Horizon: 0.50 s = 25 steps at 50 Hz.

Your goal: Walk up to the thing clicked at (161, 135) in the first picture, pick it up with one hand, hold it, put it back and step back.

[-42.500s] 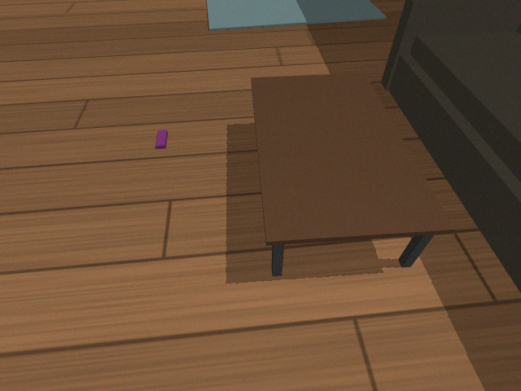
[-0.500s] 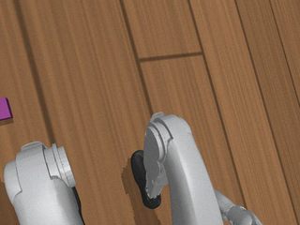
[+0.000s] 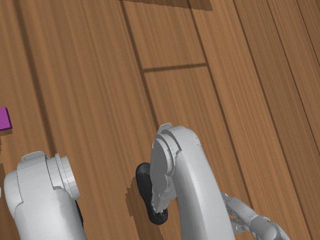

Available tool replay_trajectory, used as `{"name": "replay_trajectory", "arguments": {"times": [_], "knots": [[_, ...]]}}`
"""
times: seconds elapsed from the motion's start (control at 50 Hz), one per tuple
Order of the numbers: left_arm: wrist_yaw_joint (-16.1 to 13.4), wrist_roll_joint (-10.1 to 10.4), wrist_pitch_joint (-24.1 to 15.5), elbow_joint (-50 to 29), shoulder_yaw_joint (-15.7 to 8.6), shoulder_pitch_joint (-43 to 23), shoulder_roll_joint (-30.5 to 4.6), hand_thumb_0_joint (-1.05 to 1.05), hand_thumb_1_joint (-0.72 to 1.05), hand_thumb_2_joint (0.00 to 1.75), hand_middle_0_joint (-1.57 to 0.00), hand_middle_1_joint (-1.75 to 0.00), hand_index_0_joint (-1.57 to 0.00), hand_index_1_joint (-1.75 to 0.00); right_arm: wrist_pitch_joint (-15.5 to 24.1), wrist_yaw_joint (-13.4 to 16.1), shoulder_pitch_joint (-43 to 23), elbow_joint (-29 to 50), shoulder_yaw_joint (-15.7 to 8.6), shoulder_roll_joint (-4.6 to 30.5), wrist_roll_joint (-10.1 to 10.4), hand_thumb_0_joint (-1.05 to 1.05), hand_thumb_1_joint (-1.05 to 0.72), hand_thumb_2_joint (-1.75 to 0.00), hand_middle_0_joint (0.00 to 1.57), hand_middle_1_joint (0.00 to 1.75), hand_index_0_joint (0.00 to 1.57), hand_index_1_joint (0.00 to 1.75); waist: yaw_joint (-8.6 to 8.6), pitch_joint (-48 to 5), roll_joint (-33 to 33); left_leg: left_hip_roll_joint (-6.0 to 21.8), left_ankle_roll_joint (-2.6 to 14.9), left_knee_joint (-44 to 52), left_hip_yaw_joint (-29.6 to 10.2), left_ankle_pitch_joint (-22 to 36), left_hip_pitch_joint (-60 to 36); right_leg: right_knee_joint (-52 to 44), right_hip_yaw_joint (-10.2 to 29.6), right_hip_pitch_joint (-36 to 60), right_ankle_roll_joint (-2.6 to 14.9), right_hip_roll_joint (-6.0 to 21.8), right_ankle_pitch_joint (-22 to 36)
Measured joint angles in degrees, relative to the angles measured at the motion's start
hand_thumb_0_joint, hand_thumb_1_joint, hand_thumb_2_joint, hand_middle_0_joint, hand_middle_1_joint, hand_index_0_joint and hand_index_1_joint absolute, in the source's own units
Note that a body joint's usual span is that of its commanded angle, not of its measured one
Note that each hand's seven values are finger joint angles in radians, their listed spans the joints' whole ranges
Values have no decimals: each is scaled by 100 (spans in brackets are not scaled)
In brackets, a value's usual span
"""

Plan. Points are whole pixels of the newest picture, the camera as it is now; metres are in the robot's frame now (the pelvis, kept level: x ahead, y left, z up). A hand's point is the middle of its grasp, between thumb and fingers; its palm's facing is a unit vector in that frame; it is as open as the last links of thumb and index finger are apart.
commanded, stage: close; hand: left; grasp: from above
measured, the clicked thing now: out of the picture +0.40 +0.35 -0.28
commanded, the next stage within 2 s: none
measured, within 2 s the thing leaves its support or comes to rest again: neither
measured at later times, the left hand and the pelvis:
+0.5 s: hand out of the picture +0.38 +0.32 -0.25, palm faces -0.42 -0.13 -0.90, open 13.3 cm; pelvis +0.00 +0.00 +0.00, yaw +0 degrees
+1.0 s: hand out of the picture +0.39 +0.37 -0.25, palm faces -0.53 -0.18 -0.83, open 13.0 cm; pelvis +0.01 +0.00 +0.00, yaw +0 degrees
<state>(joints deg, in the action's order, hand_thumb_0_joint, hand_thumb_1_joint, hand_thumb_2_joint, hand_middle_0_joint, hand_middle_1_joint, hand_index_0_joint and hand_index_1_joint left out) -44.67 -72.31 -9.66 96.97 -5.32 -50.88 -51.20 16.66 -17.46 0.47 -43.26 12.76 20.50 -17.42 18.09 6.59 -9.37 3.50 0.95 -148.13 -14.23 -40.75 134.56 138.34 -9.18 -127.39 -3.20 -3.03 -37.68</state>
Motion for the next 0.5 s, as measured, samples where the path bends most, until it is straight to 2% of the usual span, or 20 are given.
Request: {"name": "replay_trajectory", "arguments": {"times": [0.06,0.1,0.14,0.2,0.28,0.34,0.38,0.44,0.5], "knots": [[371,157,70,178,-260,-185,-223,0,-46,95,-11,-93,-10,-94,72,-13,21,65,-8,14,49,0,-89,-89,20,30,20,29,64,45,17,-45,-5,-16,-14,-21,54,15,-15,-12,0,35,-62],[669,245,40,240,-326,-239,-383,0,-45,95,-11,-93,-10,-94,80,-4,24,81,24,3,51,0,-89,-89,20,30,20,29,100,106,33,-79,-12,-40,-32,-46,74,35,-28,-2,-14,58,-113],[943,303,-51,212,-305,-232,-492,0,-45,95,-11,-94,-10,-95,60,12,38,88,64,-29,49,0,-89,-89,20,30,20,29,104,189,47,-106,-25,-58,-47,-78,69,52,-40,25,-23,76,-166],[1090,362,-301,19,-190,-152,-549,0,-45,95,-12,-98,-10,-97,-19,34,70,71,167,-90,23,0,-89,-90,20,30,20,29,28,313,72,-125,-56,-65,-69,-139,-11,61,-57,108,-21,91,-233],[1277,310,-756,-72,12,-47,-601,0,-44,93,-11,-99,-11,-97,-168,24,65,83,361,-176,-29,0,-89,-90,20,30,20,29,-52,400,112,-136,-99,-80,-119,-194,-139,72,-94,222,0,94,-276],[1166,216,-1080,-40,21,58,-535,0,-42,92,-12,-99,-12,-97,-285,53,31,138,482,-242,-66,0,-89,-90,20,30,20,29,-86,415,127,-123,-119,-87,-180,-196,-201,49,-140,271,9,70,-238],[996,51,-1244,-81,15,163,-471,0,-40,91,-12,-99,-13,-97,-341,68,1,182,542,-277,-112,0,-89,-90,20,30,20,29,-89,409,101,-102,-130,-86,-203,-184,-241,36,-156,288,18,47,-192],[610,-263,-1360,-180,-66,310,-353,0,-37,89,-12,-99,-14,-96,-384,107,-55,170,542,-307,-191,0,-89,-89,21,30,20,29,-91,365,49,-68,-140,-80,-223,-150,-272,16,-168,287,26,13,-113],[147,-533,-1236,-195,-27,401,-259,0,-34,87,-13,-98,-16,-95,-390,138,-133,106,490,-289,-270,0,-89,-89,21,30,20,29,-66,300,-19,-29,-135,-69,-209,-109,-288,2,-152,267,21,-21,-35]]}}
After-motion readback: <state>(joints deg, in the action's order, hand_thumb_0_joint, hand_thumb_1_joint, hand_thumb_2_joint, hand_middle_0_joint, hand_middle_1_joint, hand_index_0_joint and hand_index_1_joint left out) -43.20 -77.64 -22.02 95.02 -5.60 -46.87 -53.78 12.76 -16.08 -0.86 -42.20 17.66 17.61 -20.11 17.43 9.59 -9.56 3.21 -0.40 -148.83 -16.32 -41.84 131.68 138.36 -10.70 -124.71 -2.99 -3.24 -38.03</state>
